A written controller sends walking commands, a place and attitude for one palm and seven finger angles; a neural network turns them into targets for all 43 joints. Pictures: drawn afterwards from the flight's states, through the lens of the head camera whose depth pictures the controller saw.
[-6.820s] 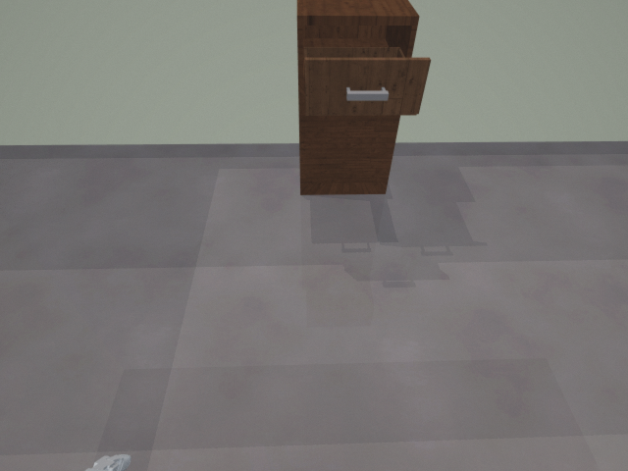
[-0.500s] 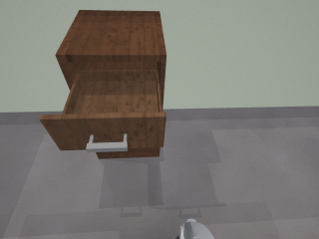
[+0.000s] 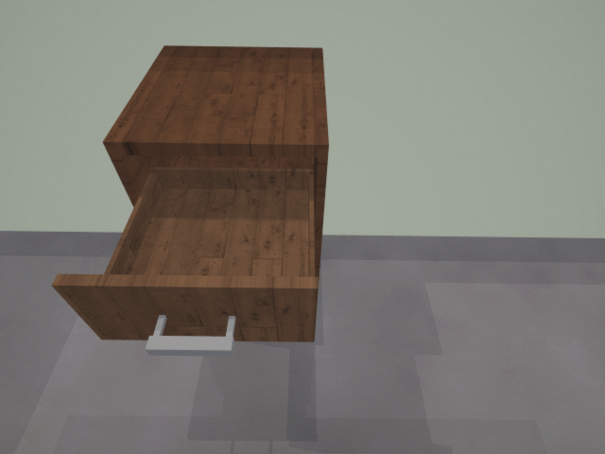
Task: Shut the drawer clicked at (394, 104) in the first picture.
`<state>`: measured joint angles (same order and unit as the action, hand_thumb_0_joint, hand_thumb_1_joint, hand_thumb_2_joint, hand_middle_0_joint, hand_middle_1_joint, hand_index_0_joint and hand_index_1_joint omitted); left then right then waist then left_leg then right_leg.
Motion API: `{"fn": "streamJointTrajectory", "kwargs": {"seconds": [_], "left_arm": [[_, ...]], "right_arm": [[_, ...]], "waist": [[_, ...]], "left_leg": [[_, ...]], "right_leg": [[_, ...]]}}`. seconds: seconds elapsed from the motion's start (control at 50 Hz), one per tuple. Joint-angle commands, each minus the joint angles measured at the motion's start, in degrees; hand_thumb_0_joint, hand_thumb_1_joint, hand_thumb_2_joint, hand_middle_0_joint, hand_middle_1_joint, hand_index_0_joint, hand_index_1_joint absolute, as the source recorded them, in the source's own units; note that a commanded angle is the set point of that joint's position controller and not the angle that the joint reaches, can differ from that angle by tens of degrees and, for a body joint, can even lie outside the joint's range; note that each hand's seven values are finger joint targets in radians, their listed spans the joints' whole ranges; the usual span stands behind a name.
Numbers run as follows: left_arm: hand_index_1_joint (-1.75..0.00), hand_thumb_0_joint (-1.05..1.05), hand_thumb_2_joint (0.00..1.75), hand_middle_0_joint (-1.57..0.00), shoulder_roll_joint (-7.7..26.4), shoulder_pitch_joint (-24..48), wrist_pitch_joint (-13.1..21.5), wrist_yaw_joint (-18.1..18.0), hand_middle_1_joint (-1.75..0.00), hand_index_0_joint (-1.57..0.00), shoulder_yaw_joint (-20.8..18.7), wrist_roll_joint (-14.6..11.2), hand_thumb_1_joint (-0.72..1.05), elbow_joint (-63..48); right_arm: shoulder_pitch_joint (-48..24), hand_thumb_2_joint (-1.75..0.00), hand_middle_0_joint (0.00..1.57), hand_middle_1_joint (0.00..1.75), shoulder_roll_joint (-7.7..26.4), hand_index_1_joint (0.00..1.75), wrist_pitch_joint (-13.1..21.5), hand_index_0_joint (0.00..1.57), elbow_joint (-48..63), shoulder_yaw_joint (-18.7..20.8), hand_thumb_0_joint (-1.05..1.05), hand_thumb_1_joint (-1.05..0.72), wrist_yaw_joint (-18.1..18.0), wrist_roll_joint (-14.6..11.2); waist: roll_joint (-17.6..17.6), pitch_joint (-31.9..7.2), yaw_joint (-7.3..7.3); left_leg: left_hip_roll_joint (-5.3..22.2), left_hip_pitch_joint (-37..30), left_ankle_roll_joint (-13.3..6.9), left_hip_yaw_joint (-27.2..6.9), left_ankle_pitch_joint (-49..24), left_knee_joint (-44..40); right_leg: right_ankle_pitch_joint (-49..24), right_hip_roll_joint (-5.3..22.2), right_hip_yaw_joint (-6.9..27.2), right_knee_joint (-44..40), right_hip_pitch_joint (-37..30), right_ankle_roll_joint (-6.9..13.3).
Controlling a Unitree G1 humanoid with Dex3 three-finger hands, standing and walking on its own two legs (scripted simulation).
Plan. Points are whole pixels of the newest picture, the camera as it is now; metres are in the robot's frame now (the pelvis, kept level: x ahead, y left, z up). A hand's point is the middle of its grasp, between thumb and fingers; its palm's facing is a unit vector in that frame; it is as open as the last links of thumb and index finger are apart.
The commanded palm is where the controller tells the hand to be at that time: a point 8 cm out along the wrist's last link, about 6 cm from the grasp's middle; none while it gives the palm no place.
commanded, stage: come to a stop and stand still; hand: left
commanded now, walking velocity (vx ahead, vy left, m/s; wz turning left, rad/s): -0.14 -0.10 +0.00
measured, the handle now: (194, 333) +0.30 +0.20 -0.07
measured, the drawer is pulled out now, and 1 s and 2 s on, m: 0.30 0.30 0.30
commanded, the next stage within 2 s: look again from close up in 0.78 s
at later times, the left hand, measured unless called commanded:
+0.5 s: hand out of the picture -0.05 +0.13 -0.16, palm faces +0.02 -0.97 -0.24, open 7.4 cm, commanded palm none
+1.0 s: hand out of the picture -0.03 +0.13 -0.17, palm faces +0.02 -0.98 -0.19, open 7.4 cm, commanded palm none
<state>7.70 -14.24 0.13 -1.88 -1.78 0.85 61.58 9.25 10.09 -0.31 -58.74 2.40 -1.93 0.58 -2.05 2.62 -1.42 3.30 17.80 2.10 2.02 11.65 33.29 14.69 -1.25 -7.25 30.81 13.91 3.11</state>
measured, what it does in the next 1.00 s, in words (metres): steps on the spot: right foot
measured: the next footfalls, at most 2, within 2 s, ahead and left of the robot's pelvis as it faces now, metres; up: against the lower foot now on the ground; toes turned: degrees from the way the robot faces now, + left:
right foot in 0.32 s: +0.00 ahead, -0.10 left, +0.00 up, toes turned -1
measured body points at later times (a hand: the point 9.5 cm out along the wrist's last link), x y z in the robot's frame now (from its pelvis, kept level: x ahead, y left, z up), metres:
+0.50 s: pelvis -0.04 -0.05 +0.01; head -0.05 -0.07 +0.46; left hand -0.05 +0.18 -0.14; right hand -0.02 -0.28 -0.16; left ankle +0.02 +0.12 -0.73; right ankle -0.07 -0.13 -0.73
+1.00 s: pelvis -0.02 -0.03 +0.00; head -0.01 -0.05 +0.45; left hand -0.03 +0.18 -0.15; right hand -0.07 -0.25 -0.16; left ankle +0.00 +0.10 -0.73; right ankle -0.07 -0.13 -0.73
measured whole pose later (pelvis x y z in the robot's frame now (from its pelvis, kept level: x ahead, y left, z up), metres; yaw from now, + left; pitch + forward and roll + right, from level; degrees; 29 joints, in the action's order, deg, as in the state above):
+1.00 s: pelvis -0.02 -0.03 +0.00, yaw +0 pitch -1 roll -2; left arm 6.0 -18.4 0.6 -2.3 -0.2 0.9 61.9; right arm 21.0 7.9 -1.3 -61.6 0.9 -2.2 1.6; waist -3.6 2.5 1.1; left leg 3.7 19.5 0.9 -1.7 15.6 37.0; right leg 19.7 -2.9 -4.7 28.7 8.6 2.6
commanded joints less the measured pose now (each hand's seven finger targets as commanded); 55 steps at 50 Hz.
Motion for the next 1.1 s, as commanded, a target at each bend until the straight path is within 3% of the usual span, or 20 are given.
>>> {"fn": "streamJointTrajectory", "kwargs": {"seconds": [0.0, 0.04, 0.08, 0.16, 0.24, 0.28, 0.32, 0.34, 0.36, 0.42, 0.48, 0.62, 0.84, 0.86, 0.88, 0.9, 0.96, 0.98, 1.02, 1.08], "left_arm": [[-0.30, 0.00, 0.90, -0.20, 5.81, -3.67, -0.64, -0.87, -0.30, -0.20, -1.26, -0.39, 0.90, -3.47], [-0.30, 0.00, 0.90, -0.20, 5.32, -4.36, -1.49, -0.80, -0.30, -0.20, -1.09, -0.30, 0.90, -2.86], [-0.30, 0.00, 0.90, -0.20, 6.31, -5.06, -2.22, -0.66, -0.30, -0.20, -1.39, -0.11, 0.90, -2.49], [-0.30, 0.00, 0.90, -0.20, 5.26, -6.33, -2.02, -0.24, -0.30, -0.20, -1.17, 0.29, 0.90, -1.84], [-0.30, 0.00, 0.90, -0.20, 4.23, -6.63, -1.60, -0.12, -0.30, -0.20, -0.59, 0.18, 0.90, -1.70], [-0.30, 0.00, 0.90, -0.20, 4.84, -9.82, -0.99, -0.26, -0.30, -0.20, -0.46, 0.37, 0.90, -0.24], [-0.30, 0.00, 0.90, -0.20, 9.25, -6.56, -0.30, -0.50, -0.30, -0.20, -0.47, 0.50, 0.90, -0.41], [-0.30, 0.00, 0.90, -0.20, 10.27, -3.88, -0.15, -0.35, -0.30, -0.20, -0.24, 0.24, 0.90, -1.05], [-0.30, 0.00, 0.90, -0.20, 9.69, -2.66, 0.45, -0.47, -0.30, -0.20, -0.24, 0.28, 0.90, -1.06], [-0.30, 0.00, 0.90, -0.20, 7.65, -2.72, 0.65, -0.52, -0.30, -0.20, 0.38, -0.29, 0.90, -0.10], [-0.30, 0.00, 0.90, -0.20, 6.97, -4.30, 0.59, -0.49, -0.30, -0.20, 0.55, -0.47, 0.90, 0.74], [-0.30, 0.00, 0.90, -0.20, 6.85, -4.54, 0.03, -0.38, -0.30, -0.20, -0.16, -0.61, 0.90, 1.18], [-0.30, 0.00, 0.90, -0.20, 4.21, -6.47, 0.34, -0.33, -0.30, -0.20, -0.21, -0.89, 0.90, 2.53], [-0.30, 0.00, 0.90, -0.20, 14.89, -5.43, 1.55, -0.47, -0.30, -0.20, 0.89, 0.10, 0.90, -2.99], [-0.30, 0.00, 0.90, -0.20, 11.18, -4.26, 1.93, -0.93, -0.30, -0.20, -0.71, -0.05, 0.90, -2.56], [-0.30, 0.00, 0.90, -0.20, 9.25, -5.83, 1.84, -1.19, -0.30, -0.20, -0.96, 0.38, 0.90, -2.12], [-0.30, 0.00, 0.90, -0.20, 8.09, -5.86, 1.33, -1.37, -0.30, -0.20, -0.30, 0.66, 0.90, -3.81], [-0.30, 0.00, 0.90, -0.20, 8.01, -4.95, 1.11, -1.52, -0.30, -0.20, -0.67, 0.66, 0.90, -4.42], [-0.30, 0.00, 0.90, -0.20, 6.78, -4.85, 0.63, -1.60, -0.30, -0.20, -0.32, 0.52, 0.90, -5.09], [-0.30, 0.00, 0.90, -0.20, 5.26, -8.69, 0.47, -1.65, -0.30, -0.20, 0.31, 0.16, 0.90, -5.07]], "right_arm": [[6.76, -0.90, 0.20, 0.30, 6.75, 0.30, 0.12, 0.20, 1.02, 1.09, 0.00, -0.90, -0.21, 0.30], [2.70, -0.90, 0.20, 0.30, 7.00, 0.30, 0.05, 0.20, 1.74, 1.00, 0.00, -0.90, -0.61, 0.38], [0.78, -0.90, 0.20, 0.30, 6.83, 0.30, 0.12, 0.20, 2.58, 0.84, 0.00, -0.90, -0.92, 0.46], [-0.81, -0.90, 0.20, 0.30, 7.27, 0.30, -0.13, 0.20, 3.07, 1.40, 0.00, -0.90, -0.72, 0.44], [1.74, -0.90, 0.20, 0.30, 8.02, 0.30, -0.53, 0.20, 1.35, 2.06, 0.00, -0.90, -0.13, 0.49], [1.71, -0.90, 0.20, 0.30, 7.15, 0.30, -0.76, 0.20, 0.98, 1.96, 0.00, -0.90, 0.15, -0.04], [1.61, -0.90, 0.20, 0.30, 2.41, 0.30, -1.12, 0.20, 1.25, 1.07, 0.00, -0.90, 0.62, -0.63], [1.47, -0.90, 0.20, 0.30, 1.92, 0.30, -1.12, 0.20, 1.21, 0.62, 0.00, -0.90, 1.07, -0.41], [1.31, -0.90, 0.20, 0.30, 1.68, 0.30, -1.46, 0.20, 0.65, 0.46, 0.00, -0.90, 1.09, 0.03], [4.46, -0.90, 0.20, 0.30, 1.97, 0.30, -0.91, 0.20, -2.23, -0.11, 0.00, -0.90, 0.73, 0.03], [6.39, -0.90, 0.20, 0.30, 2.48, 0.30, -0.64, 0.20, -4.07, -0.73, 0.00, -0.90, 0.46, -0.07], [10.62, -0.90, 0.20, 0.30, 1.69, 0.30, -0.95, 0.20, -6.08, -1.17, 0.00, -0.90, 0.12, 0.46], [14.52, -0.90, 0.20, 0.30, 0.21, 0.30, 0.26, 0.20, -7.12, -1.37, 0.00, -0.90, -0.68, 0.14], [10.55, -0.90, 0.20, 0.30, 6.14, 0.30, -0.34, 0.20, 0.52, -1.27, 0.00, -0.90, 0.30, 0.87], [10.48, -0.90, 0.20, 0.30, 3.70, 0.30, 0.24, 0.20, 1.80, -0.18, 0.00, -0.90, -0.16, 1.11], [11.07, -0.90, 0.20, 0.30, 0.70, 0.30, 0.46, 0.20, 1.22, -0.36, 0.00, -0.90, -0.53, 1.28], [12.10, -0.90, 0.20, 0.30, 0.92, 0.30, 0.45, 0.20, 2.71, -0.48, 0.00, -0.90, -0.34, 0.93], [12.05, -0.90, 0.20, 0.30, 0.96, 0.30, 0.56, 0.20, 2.55, -0.40, 0.00, -0.90, -0.37, 0.70], [13.46, -0.90, 0.20, 0.30, 1.61, 0.30, 1.18, 0.20, 2.13, -0.48, 0.00, -0.90, -0.41, 0.44], [13.89, -0.90, 0.20, 0.30, 5.30, 0.30, 1.64, 0.20, 0.92, -0.21, 0.00, -0.90, -0.86, 0.49]], "waist": [[-5.18, -1.43, 0.60], [-11.02, -0.40, -0.01], [-10.31, -0.50, -0.27], [-4.04, -4.57, 0.12], [-5.58, -6.22, 1.57], [-1.47, -5.75, 0.16], [10.74, -0.74, 1.99], [10.87, 0.20, 2.79], [17.09, 0.86, 2.54], [9.62, 2.36, 3.08], [4.73, 5.45, 2.55], [3.15, 7.46, 1.92], [2.09, 4.30, 1.51], [2.60, 10.10, 2.89], [-0.72, 2.85, 2.20], [1.66, -1.91, 1.97], [9.08, -4.26, 2.30], [11.14, -2.56, 2.56], [7.85, -0.33, 2.95], [-4.93, -2.65, 1.40]], "left_leg": [[12.45, -7.67, -6.78, -10.09, -32.02, -10.79], [14.62, -1.85, -10.56, -13.37, -24.04, -17.19], [15.49, -0.58, -12.53, -13.06, -20.06, -18.90], [13.74, -6.79, -12.56, -10.72, -14.92, -16.64], [12.09, -8.76, -10.84, -10.64, -7.11, -16.34], [8.07, -5.93, -7.24, -7.71, -1.92, -11.82], [0.54, -2.36, -1.73, -0.90, 4.02, -5.61], [-0.17, -5.39, -1.11, -0.51, 4.24, -5.21], [0.18, -5.50, -1.10, -0.87, 4.22, -4.39], [0.79, -8.24, -1.42, -2.20, -4.29, -6.73], [1.95, -8.14, -1.47, -3.76, -6.01, -10.06], [1.39, -6.80, -0.98, -2.71, -1.74, -8.77], [2.23, -6.33, -1.05, -3.69, -7.85, -9.43], [0.09, -3.69, -2.07, -4.78, -5.69, -2.52], [0.33, 0.36, -1.88, -3.37, 1.43, 1.52], [-1.26, 2.96, -1.56, -2.82, 1.97, 4.60], [-0.55, 4.56, -2.38, -1.28, 7.29, 7.94], [-0.17, 3.37, -2.72, -1.07, 5.07, 5.74], [0.84, -1.58, -3.67, -2.66, -9.19, -1.35], [6.21, -8.73, -6.56, -8.16, -34.76, -2.36]], "right_leg": [[-4.12, 4.89, 4.77, 1.11, 3.36, -2.00], [10.79, 3.25, 4.40, 9.78, 0.98, -3.02], [15.72, 3.22, 7.42, 18.67, 2.54, -2.97], [13.50, 3.16, 7.52, 19.83, 5.98, -3.72], [10.57, 3.16, 5.30, 5.62, 1.86, -3.79], [0.43, 3.53, 6.09, -9.24, -4.06, -3.61], [-0.81, 13.16, 18.09, -16.22, 0.41, 0.32], [1.87, 15.31, 18.19, -17.45, 5.45, 1.97], [1.64, 13.58, 18.11, -18.35, 6.43, 1.95], [-5.45, 11.07, 14.00, -15.42, 4.84, 0.90], [1.32, 8.24, 12.46, -15.97, 4.67, -0.63], [12.63, 8.88, 13.94, -20.19, 5.30, -0.05], [0.53, 7.12, 10.34, -15.94, -0.62, 0.06], [-6.06, 6.51, 12.46, -15.41, 2.86, -2.24], [-4.94, 11.51, 14.48, -12.57, 1.13, -2.05], [-16.49, 12.82, 15.84, -11.43, -3.84, -1.09], [-24.86, 14.02, 13.99, -8.86, -6.78, 3.39], [-23.80, 12.79, 11.73, -8.09, -5.28, 3.30], [-20.65, 8.27, 8.32, -4.50, -1.95, 1.10], [-9.33, 4.18, 4.93, -0.81, -0.15, -1.26]]}}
